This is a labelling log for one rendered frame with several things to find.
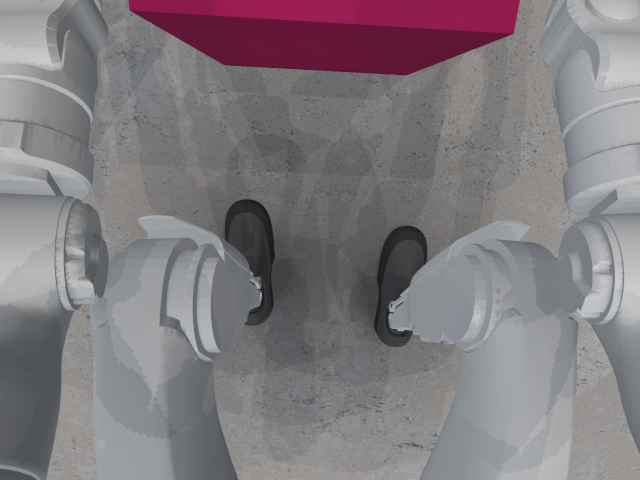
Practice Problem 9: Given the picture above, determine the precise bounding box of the right robot upper arm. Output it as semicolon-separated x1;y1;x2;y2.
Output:
552;213;640;453

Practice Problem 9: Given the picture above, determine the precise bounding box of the left robot upper arm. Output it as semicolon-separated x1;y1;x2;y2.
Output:
0;193;109;480

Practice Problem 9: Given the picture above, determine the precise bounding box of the left robot forearm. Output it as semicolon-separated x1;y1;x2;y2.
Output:
0;0;108;200

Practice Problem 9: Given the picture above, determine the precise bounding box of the robot right shin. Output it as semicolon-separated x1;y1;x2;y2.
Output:
388;220;579;344

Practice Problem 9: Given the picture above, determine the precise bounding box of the robot left thigh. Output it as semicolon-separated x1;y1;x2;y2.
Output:
92;238;238;480

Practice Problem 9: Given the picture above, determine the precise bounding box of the carton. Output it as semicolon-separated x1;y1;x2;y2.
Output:
129;0;520;75

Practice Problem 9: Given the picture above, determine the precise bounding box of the right robot forearm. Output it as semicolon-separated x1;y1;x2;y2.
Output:
539;0;640;216

